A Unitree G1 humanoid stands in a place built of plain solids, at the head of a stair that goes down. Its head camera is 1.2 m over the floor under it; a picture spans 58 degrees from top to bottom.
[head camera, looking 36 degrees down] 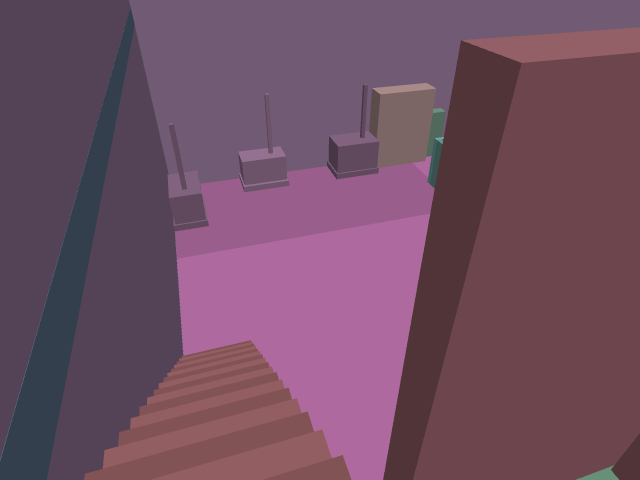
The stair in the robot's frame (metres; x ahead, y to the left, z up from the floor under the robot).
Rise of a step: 0.21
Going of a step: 0.22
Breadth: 0.95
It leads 17 degrees to the left of straight ahead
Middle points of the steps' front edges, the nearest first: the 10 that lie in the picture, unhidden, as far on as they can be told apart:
0.81 0.45 -0.41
1.02 0.51 -0.62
1.23 0.58 -0.83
1.44 0.64 -1.04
1.65 0.71 -1.24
1.86 0.77 -1.45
2.07 0.84 -1.66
2.28 0.90 -1.87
2.49 0.97 -2.07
2.70 1.03 -2.28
